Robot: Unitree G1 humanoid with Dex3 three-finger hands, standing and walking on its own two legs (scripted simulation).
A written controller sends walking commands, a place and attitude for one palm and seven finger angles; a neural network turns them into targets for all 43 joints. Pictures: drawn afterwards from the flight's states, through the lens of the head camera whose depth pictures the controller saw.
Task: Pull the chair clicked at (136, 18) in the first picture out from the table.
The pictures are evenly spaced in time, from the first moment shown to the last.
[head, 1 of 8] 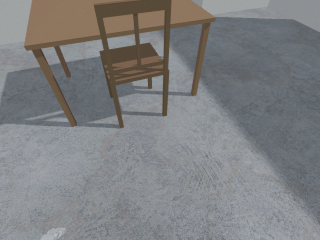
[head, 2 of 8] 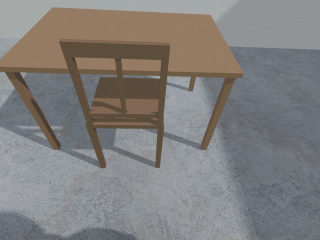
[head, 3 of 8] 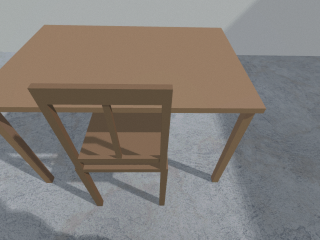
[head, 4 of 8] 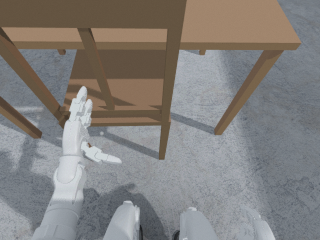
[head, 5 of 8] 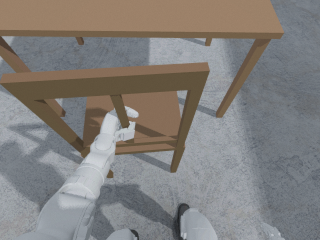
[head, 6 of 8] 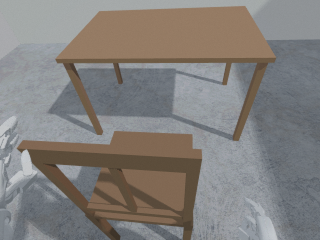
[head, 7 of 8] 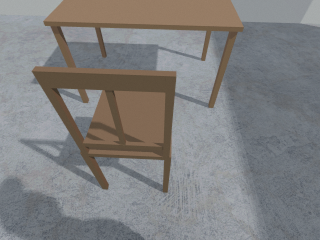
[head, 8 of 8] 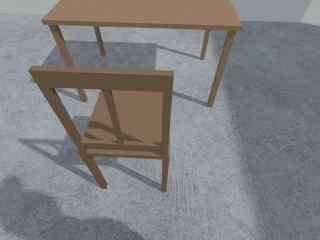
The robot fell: no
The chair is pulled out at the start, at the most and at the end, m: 0.00 0.61 0.60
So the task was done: yes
